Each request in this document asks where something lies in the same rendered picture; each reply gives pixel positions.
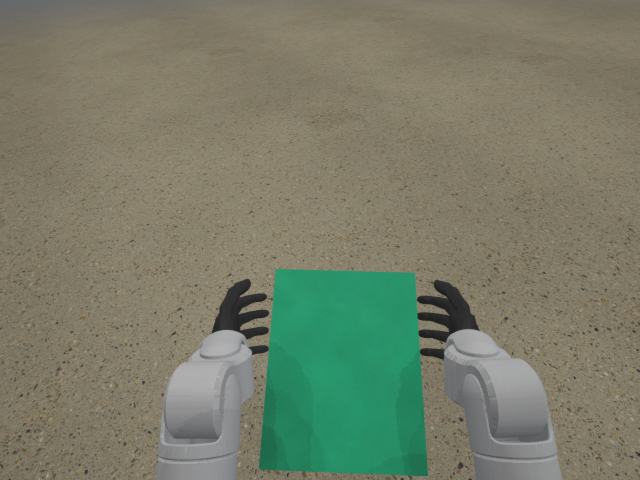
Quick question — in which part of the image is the carton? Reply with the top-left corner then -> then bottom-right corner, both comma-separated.
259,269 -> 428,476

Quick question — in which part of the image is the left robot forearm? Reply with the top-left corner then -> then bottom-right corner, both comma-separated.
156,330 -> 255,480

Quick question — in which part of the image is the right robot forearm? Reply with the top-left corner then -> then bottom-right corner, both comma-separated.
444,329 -> 562,480

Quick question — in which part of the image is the robot left hand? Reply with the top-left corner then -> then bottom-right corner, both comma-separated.
212,279 -> 269,355

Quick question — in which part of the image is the robot right hand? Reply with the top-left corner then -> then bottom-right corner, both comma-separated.
417,280 -> 480,360

